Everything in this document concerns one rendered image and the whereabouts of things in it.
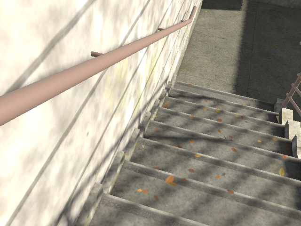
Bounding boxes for stairs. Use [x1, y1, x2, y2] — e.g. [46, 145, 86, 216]
[89, 80, 301, 226]

